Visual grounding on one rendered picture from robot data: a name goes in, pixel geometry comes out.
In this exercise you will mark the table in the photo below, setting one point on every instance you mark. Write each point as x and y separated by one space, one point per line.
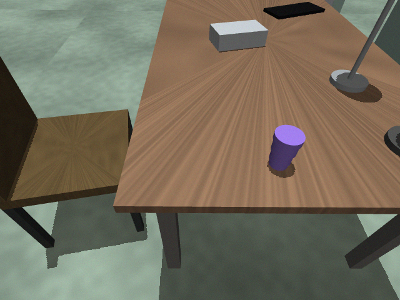
204 128

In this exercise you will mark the chair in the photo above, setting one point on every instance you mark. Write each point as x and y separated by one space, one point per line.
55 159

